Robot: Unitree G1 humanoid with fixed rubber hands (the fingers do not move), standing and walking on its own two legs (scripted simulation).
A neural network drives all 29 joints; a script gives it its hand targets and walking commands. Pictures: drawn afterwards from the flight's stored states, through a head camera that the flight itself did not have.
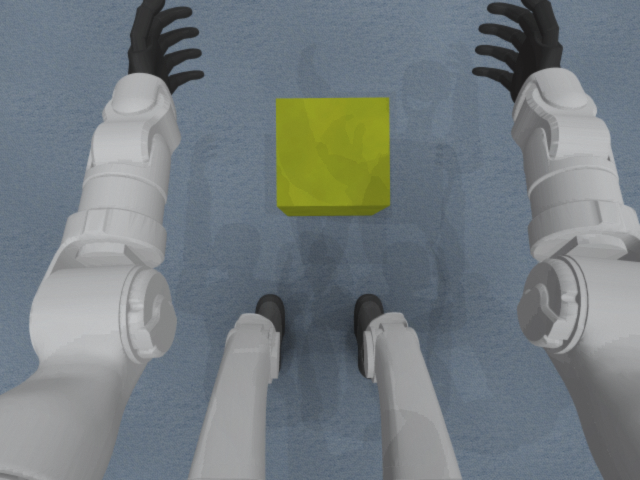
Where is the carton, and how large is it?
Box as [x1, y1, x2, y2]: [276, 97, 389, 215]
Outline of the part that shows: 388,97 276,98 277,206 287,215 371,215 389,205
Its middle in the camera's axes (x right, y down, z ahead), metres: +0.03 -0.17 +0.84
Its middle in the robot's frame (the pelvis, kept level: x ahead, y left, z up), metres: +0.53 -0.02 -0.52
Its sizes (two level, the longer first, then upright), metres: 0.210 0.200 0.250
